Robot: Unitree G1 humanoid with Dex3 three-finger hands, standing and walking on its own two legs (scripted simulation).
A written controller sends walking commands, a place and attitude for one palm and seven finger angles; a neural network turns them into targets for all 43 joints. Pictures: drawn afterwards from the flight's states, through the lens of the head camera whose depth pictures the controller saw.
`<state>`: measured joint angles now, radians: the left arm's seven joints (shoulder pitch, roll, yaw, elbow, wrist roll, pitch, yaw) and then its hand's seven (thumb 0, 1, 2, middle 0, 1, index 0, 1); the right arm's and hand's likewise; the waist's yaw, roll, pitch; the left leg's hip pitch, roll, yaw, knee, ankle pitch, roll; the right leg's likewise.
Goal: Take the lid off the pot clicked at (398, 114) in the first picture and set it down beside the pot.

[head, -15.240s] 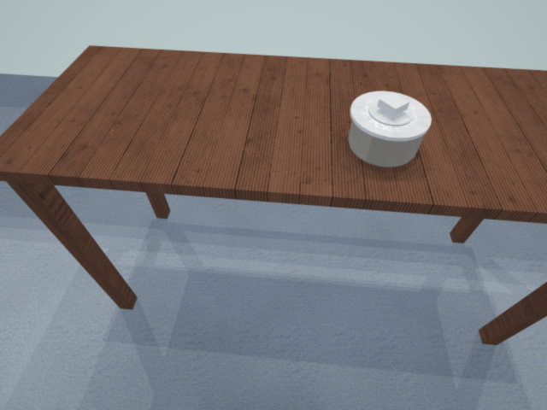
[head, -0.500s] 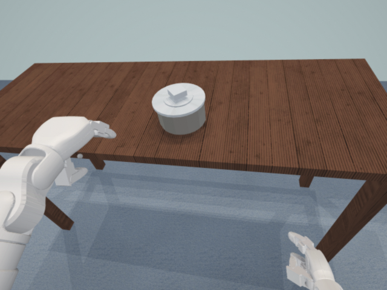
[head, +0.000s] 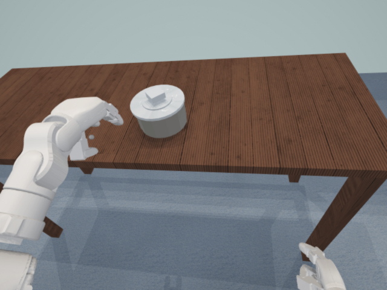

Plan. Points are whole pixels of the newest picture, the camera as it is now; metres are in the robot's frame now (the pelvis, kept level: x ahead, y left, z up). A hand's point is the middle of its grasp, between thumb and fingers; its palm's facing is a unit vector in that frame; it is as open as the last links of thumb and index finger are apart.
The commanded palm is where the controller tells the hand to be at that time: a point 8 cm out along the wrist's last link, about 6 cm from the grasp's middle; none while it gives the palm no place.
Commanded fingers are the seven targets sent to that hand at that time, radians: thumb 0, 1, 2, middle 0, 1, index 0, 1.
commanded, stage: move the open hand above the knob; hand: left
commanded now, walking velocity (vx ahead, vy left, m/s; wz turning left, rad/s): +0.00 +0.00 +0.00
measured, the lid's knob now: (155, 94) +0.59 +0.14 +0.10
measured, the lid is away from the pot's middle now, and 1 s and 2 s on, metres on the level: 0.00 0.00 0.00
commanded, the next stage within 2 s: none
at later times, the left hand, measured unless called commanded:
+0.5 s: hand (110, 111) +0.44 +0.20 +0.17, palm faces -0.27 -0.01 -0.96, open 10.3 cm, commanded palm +0.44 +0.20 +0.23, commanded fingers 0.00 -0.35 1.48 -0.82 -0.08 -0.82 -0.08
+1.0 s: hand (140, 84) +0.52 +0.15 +0.18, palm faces -0.30 -0.03 -0.95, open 10.3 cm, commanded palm +0.54 +0.15 +0.23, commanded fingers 0.00 -0.35 1.48 -0.82 -0.08 -0.82 -0.08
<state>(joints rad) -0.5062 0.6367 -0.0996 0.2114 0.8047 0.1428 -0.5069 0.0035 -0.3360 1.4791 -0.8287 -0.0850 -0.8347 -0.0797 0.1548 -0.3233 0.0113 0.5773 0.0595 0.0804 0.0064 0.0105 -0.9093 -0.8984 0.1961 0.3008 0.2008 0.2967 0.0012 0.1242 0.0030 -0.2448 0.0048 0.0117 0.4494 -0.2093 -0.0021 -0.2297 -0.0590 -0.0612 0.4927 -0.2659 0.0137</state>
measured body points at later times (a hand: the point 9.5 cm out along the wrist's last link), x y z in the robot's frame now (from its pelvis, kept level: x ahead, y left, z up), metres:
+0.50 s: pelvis +0.01 +0.01 +0.00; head +0.04 -0.03 +0.45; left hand +0.45 +0.20 +0.22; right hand +0.15 -0.24 -0.12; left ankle +0.02 +0.13 -0.74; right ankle +0.00 -0.12 -0.74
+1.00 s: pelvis +0.02 +0.03 +0.00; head +0.07 +0.00 +0.45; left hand +0.53 +0.15 +0.23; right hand +0.05 -0.24 -0.14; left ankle +0.02 +0.13 -0.74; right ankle +0.00 -0.12 -0.74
